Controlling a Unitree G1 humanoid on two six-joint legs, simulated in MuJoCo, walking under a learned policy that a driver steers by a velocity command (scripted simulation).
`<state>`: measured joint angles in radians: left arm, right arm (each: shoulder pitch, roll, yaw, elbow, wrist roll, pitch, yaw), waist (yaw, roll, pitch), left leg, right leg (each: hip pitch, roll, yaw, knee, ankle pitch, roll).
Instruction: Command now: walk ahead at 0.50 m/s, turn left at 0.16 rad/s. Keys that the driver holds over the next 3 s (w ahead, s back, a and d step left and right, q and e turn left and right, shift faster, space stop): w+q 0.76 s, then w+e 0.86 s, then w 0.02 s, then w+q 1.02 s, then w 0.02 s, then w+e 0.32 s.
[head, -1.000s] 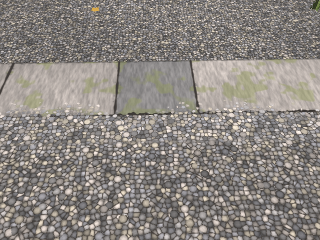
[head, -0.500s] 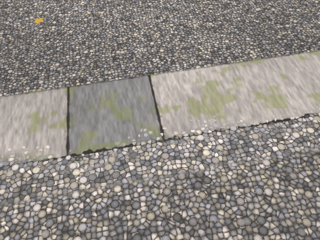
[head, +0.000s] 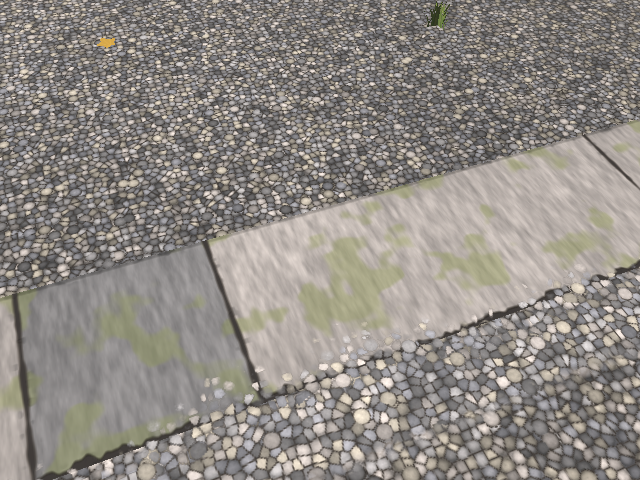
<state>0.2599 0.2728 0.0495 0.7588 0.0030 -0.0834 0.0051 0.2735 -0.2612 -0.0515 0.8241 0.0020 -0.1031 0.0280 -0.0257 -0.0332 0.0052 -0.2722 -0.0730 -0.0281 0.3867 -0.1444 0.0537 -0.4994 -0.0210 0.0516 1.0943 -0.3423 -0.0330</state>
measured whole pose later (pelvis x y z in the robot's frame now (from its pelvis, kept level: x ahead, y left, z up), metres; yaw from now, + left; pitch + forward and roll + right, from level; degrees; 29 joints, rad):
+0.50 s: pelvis +0.24 -0.03 +0.00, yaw +15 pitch +2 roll -2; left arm 0.27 0.25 0.07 0.76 0.01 -0.10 -0.01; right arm 0.26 -0.32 -0.08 0.74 0.03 -0.03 0.00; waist 0.02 0.05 0.00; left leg -0.62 0.07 -0.06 1.11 -0.27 0.00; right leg -0.16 0.02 -0.08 0.33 -0.19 -0.02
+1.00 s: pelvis +0.46 +0.14 +0.00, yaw +26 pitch +1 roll +1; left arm 0.25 0.23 0.00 0.82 0.07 -0.10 -0.06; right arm 0.41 -0.20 -0.02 0.85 -0.07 -0.11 0.02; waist -0.02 -0.04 0.03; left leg -0.23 -0.08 0.08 0.42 -0.22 0.10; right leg -0.71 -0.10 0.07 1.19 -0.16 -0.06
